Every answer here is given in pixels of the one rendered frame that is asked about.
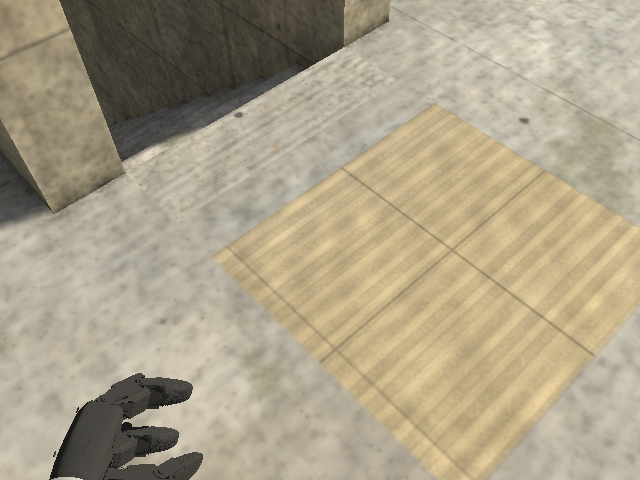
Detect stairs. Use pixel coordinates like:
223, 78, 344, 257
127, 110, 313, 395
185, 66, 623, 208
108, 63, 306, 172

